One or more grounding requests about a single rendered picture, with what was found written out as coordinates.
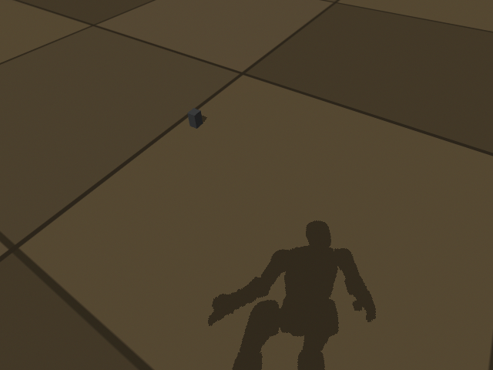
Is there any carton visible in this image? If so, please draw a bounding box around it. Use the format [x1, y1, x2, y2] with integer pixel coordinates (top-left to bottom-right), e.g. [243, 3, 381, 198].
[187, 108, 203, 129]

